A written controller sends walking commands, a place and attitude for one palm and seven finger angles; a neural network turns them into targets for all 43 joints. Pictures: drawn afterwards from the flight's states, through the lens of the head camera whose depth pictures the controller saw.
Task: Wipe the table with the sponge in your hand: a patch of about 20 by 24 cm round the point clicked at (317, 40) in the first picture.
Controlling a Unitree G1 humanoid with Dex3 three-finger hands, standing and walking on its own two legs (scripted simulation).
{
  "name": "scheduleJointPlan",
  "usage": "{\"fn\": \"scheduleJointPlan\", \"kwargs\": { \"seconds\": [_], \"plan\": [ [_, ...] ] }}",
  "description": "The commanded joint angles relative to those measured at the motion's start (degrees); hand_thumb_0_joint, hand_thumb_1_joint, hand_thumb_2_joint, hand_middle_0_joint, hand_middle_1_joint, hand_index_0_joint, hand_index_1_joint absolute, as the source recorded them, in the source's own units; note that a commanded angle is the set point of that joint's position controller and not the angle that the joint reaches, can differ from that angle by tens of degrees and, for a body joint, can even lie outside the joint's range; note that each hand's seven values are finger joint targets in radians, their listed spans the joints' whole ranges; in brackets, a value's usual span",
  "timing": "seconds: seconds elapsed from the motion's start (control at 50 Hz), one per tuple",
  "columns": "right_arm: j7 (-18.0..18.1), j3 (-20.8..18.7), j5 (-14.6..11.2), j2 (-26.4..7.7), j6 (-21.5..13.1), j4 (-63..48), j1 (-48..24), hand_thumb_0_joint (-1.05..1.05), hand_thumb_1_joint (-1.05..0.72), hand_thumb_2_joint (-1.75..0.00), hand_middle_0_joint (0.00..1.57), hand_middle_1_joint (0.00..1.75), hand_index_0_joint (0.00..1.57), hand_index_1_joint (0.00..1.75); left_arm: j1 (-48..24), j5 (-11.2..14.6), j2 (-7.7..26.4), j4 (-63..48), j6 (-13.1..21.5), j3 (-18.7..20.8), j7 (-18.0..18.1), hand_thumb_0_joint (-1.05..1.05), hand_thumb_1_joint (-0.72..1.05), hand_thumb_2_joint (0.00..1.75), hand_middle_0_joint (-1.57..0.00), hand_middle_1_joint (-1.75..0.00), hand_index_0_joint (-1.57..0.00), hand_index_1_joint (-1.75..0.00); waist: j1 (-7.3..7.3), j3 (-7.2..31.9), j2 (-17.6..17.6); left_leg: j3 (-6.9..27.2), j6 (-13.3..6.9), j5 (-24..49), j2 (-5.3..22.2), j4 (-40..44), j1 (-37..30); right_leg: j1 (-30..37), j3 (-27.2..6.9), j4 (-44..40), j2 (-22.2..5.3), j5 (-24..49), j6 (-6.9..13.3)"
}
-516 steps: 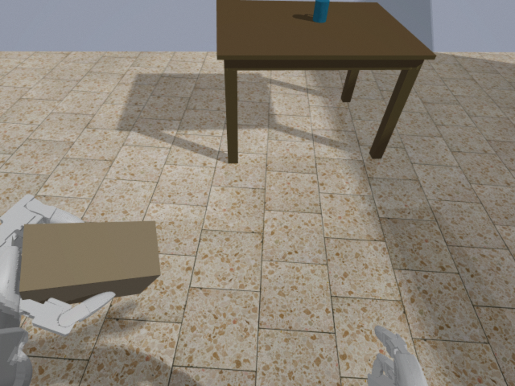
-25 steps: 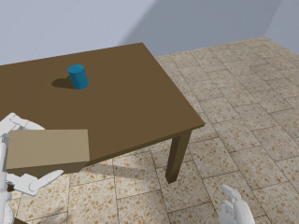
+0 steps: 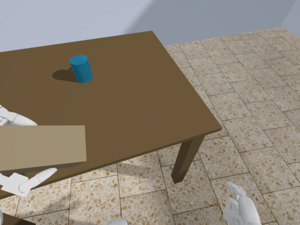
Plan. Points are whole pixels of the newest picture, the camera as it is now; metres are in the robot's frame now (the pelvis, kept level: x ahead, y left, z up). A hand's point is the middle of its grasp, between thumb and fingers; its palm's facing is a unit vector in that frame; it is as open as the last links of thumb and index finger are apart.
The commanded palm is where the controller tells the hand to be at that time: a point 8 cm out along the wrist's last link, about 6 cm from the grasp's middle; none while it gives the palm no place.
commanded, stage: shuffle to correct the standing spot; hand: left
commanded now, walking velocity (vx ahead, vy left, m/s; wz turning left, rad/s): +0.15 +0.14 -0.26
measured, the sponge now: (55, 149) +0.22 +0.21 +0.16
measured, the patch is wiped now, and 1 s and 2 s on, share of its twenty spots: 0.00 0.00 0.00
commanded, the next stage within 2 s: come to a stop and stand still in 0.26 s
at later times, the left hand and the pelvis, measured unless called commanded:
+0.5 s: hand (17, 114) +0.28 +0.30 +0.18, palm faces +0.36 -0.80 -0.49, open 10.8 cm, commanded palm +0.23 +0.33 +0.20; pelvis +0.06 +0.06 +0.01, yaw -2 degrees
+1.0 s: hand out of the picture +0.28 +0.36 +0.20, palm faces +0.48 -0.79 -0.37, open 10.8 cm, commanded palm +0.20 +0.35 +0.20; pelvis +0.03 +0.08 +0.03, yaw -1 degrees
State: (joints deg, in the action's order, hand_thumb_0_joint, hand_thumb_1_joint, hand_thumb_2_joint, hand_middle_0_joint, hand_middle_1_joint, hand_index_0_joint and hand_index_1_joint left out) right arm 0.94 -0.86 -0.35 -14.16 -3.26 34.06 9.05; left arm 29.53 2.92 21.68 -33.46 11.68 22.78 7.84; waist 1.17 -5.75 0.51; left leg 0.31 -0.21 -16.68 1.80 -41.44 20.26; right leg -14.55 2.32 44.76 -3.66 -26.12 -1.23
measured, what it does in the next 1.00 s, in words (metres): steps on the spot: right foot, then left foot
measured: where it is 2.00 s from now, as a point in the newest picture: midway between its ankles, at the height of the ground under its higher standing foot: outside the picture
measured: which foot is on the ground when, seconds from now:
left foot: down 0.00-0.16, up 0.18-0.40, down 0.42-1.00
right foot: up 0.00-0.12, down 0.14-1.00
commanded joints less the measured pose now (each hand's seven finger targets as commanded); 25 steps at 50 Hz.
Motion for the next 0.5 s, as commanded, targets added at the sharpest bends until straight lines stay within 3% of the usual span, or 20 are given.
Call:
{"fn": "scheduleJointPlan", "kwargs": {
  "seconds": [0.0,0.02,0.06,0.08,0.1,0.12,0.14,0.16,0.18,0.22,0.26,0.28,0.34,0.36,0.38,0.4,0.42,0.44,0.46,0.48],
  "plan": [
    [0.9,-2.5,-0.3,-5.4,-5.0,-9.1,-4.2,0.00,-0.90,-0.90,0.20,0.30,0.20,0.30,-10.1,-0.1,9.9,-9.3,2.6,4.9,0.8,0.00,0.10,1.30,-1.20,-1.60,-1.20,-1.60,-1.88,7.6,-13.2,18.1,-12.4,4.9,13.2,23.8,-10.6,-15.9,-2.0,21.0,3.6,-6.7,1.1],
    [0.8,-1.7,0.1,-5.0,-5.5,-8.9,-5.1,0.00,-0.90,-0.90,0.20,0.30,0.20,0.30,-12.9,0.0,10.3,-9.0,1.8,5.0,0.8,0.00,0.10,1.30,-1.20,-1.60,-1.20,-1.60,-1.70,5.2,-13.4,17.5,-12.7,3.4,12.7,23.9,-5.8,-13.4,-1.7,16.4,1.7,-6.2,0.9],
    [0.9,-0.9,-0.5,-4.5,-6.7,-8.4,-6.7,0.00,-0.90,-0.90,0.20,0.30,0.20,0.30,-16.9,-0.4,11.7,-10.0,1.5,6.2,1.1,0.00,0.10,1.30,-1.20,-1.60,-1.20,-1.60,-0.50,6.8,-12.5,8.4,-9.9,6.8,9.5,20.1,-3.8,-3.6,0.9,0.9,1.4,-2.5,0.7],
    [0.8,-0.5,-0.6,-4.2,-7.2,-8.3,-6.8,0.00,-0.90,-0.90,0.20,0.30,0.20,0.30,-15.5,-0.7,11.3,-9.5,1.5,5.9,1.2,0.00,0.10,1.30,-1.20,-1.60,-1.20,-1.60,-0.11,8.1,-9.9,5.2,-7.8,6.2,7.3,15.5,-1.8,3.1,1.8,-9.5,2.0,3.0,1.0],
    [0.6,-0.5,-0.7,-4.1,-7.3,-8.5,-6.7,0.00,-0.90,-0.90,0.20,0.30,0.20,0.30,-13.6,-0.9,10.5,-9.0,1.5,5.3,1.1,0.00,0.10,1.30,-1.20,-1.60,-1.20,-1.60,0.18,9.1,-3.7,2.2,-5.2,4.0,3.6,7.6,-0.2,8.2,-1.4,-20.6,1.3,10.9,2.1],
    [0.4,-0.6,-0.4,-3.1,-6.8,-8.6,-6.0,0.00,-0.90,-0.90,0.20,0.30,0.20,0.30,-10.0,-0.9,12.0,-7.8,1.2,6.2,1.1,0.00,0.10,1.30,-1.20,-1.60,-1.20,-1.60,-0.28,10.7,11.3,-2.3,-2.5,-1.2,-2.8,-7.6,6.8,13.1,-20.5,-27.4,-9.2,14.7,6.8],
    [0.1,-0.8,-0.1,-3.7,-6.2,-8.9,-6.0,0.00,-0.90,-0.90,0.20,0.30,0.20,0.30,-8.6,0.1,11.6,-8.3,0.9,5.9,0.9,0.00,0.10,1.30,-1.20,-1.60,-1.20,-1.60,-0.59,9.2,15.5,-2.6,-0.2,-8.3,-4.4,-19.1,14.3,14.4,-32.7,-30.4,-18.7,20.3,10.8],
    [-0.6,-0.9,0.0,-4.9,-5.9,-8.1,-6.1,0.00,-0.90,-0.90,0.20,0.30,0.20,0.30,-6.3,0.6,11.5,-6.4,1.1,7.1,0.9,0.00,0.10,1.30,-1.20,-1.60,-1.20,-1.60,-0.32,10.3,5.4,1.8,0.6,-7.2,-2.2,-23.3,14.2,12.8,-30.9,-30.5,-20.2,21.4,11.9],
    [-0.9,-1.7,-0.6,-4.7,-5.3,-7.7,-4.0,0.00,-0.90,-0.90,0.20,0.30,0.20,0.30,-1.5,1.1,8.7,-5.0,1.0,6.0,0.3,0.00,0.10,1.30,-1.20,-1.60,-1.20,-1.60,-0.88,8.8,6.0,2.4,0.9,-6.3,-0.8,-24.9,15.9,13.0,-27.1,-28.7,-18.6,25.9,12.0],
    [-1.2,-1.2,-0.6,-4.8,-4.1,-7.3,-4.9,0.00,-0.90,-0.90,0.20,0.30,0.20,0.30,1.6,1.2,10.7,-4.9,2.6,9.2,0.4,0.00,0.10,1.30,-1.20,-1.60,-1.20,-1.60,-1.34,7.8,4.5,3.4,0.8,-4.9,1.5,-22.9,18.5,15.4,-18.7,-24.0,-16.9,40.7,11.5],
    [-0.9,-1.3,-0.8,-4.7,-3.1,-7.2,-5.1,0.00,-0.90,-0.90,0.20,0.30,0.20,0.30,2.1,0.9,12.4,-3.1,4.2,11.4,0.9,0.00,0.10,1.30,-1.20,-1.60,-1.20,-1.60,-0.93,10.5,6.2,4.2,-0.2,-6.9,3.1,-11.8,13.8,16.2,-13.0,-20.0,-15.6,48.2,9.8],
    [-0.7,-1.0,-0.8,-3.5,-2.9,-7.9,-5.0,0.00,-0.90,-0.90,0.20,0.30,0.20,0.30,1.2,0.5,10.4,-3.3,4.6,10.1,1.0,0.00,0.10,1.30,-1.20,-1.60,-1.20,-1.60,-1.14,11.4,5.4,1.8,-0.5,-4.7,2.3,-4.8,8.1,13.8,-9.6,-19.2,-13.6,48.9,8.5],
    [0.1,-1.8,-0.6,-3.1,-4.4,-7.8,-5.5,0.00,-0.90,-0.90,0.20,0.30,0.20,0.30,-2.2,0.9,9.1,-4.0,3.8,8.3,0.8,0.00,0.10,1.30,-1.20,-1.60,-1.20,-1.60,-1.20,13.1,7.9,-6.8,-0.9,8.4,-2.4,10.8,-7.6,10.3,-3.3,-16.3,-9.0,47.4,4.7],
    [0.5,-2.3,-0.5,-3.8,-5.2,-7.3,-5.7,0.00,-0.90,-0.90,0.20,0.30,0.20,0.30,-3.9,1.1,8.8,-6.5,3.5,7.1,0.6,0.00,0.10,1.30,-1.20,-1.60,-1.20,-1.60,-1.85,14.4,3.0,-6.6,-1.5,15.1,-2.1,15.1,-13.9,8.6,-2.0,-10.7,-7.3,46.8,3.6],
    [0.9,-2.9,-0.4,-4.4,-5.6,-7.8,-5.0,0.00,-0.90,-0.90,0.20,0.30,0.20,0.30,-3.7,1.3,7.7,-8.1,3.3,5.6,0.3,0.00,0.10,1.30,-1.20,-1.60,-1.20,-1.60,-1.76,16.5,-1.4,-1.6,-3.5,27.8,2.3,14.4,-20.3,4.5,0.0,-3.7,-4.1,40.4,1.5],
    [1.0,-3.6,-0.4,-5.3,-5.7,-8.6,-4.6,0.00,-0.90,-0.90,0.20,0.30,0.20,0.30,-3.7,1.1,8.2,-10.6,3.0,5.1,0.2,0.00,0.10,1.30,-1.20,-1.60,-1.20,-1.60,-1.77,18.1,-7.6,6.9,-7.2,41.7,9.7,13.8,-27.5,-5.0,1.0,3.2,-0.8,22.2,-0.4],
    [0.9,-3.8,-0.4,-5.3,-5.7,-9.2,-4.2,0.00,-0.90,-0.90,0.20,0.30,0.20,0.30,-4.7,0.5,8.8,-12.2,2.8,4.9,-0.1,0.00,0.10,1.30,-1.20,-1.60,-1.20,-1.60,-1.16,17.5,-10.1,11.2,-10.0,46.9,13.9,16.4,-28.0,-10.1,-0.7,8.0,0.9,2.8,-0.1],
    [0.7,-3.7,-0.3,-4.9,-6.0,-8.9,-3.9,0.00,-0.90,-0.90,0.20,0.30,0.20,0.30,-5.9,-0.2,8.9,-12.0,2.3,4.8,-0.1,0.00,0.10,1.30,-1.20,-1.60,-1.20,-1.60,-0.67,14.2,-8.1,10.4,-9.5,44.4,13.9,18.1,-23.1,-10.0,-1.5,6.6,2.0,-2.4,0.2],
    [1.0,-2.8,-0.1,-3.7,-6.6,-8.3,-4.9,0.00,-0.90,-0.90,0.20,0.30,0.20,0.30,-6.2,-0.1,9.8,-11.9,1.3,5.8,0.2,0.00,0.10,1.30,-1.20,-1.60,-1.20,-1.60,-0.19,13.1,-8.7,9.1,-8.9,46.1,13.3,18.4,-21.6,-8.6,-0.6,2.5,1.7,-1.3,-0.1],
    [0.9,-1.9,0.1,-3.0,-7.0,-8.5,-5.5,0.00,-0.90,-0.90,0.20,0.30,0.20,0.30,-7.8,-0.6,9.0,-13.3,0.5,4.7,0.4,0.00,0.10,1.30,-1.20,-1.60,-1.20,-1.60,-0.36,12.2,-10.2,6.4,-6.8,46.1,12.0,18.0,-18.4,-4.6,0.0,-3.9,0.7,1.9,0.1]
  ]
}}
